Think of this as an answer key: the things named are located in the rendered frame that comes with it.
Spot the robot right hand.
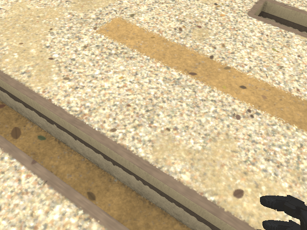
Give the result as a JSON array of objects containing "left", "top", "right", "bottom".
[{"left": 257, "top": 195, "right": 307, "bottom": 230}]

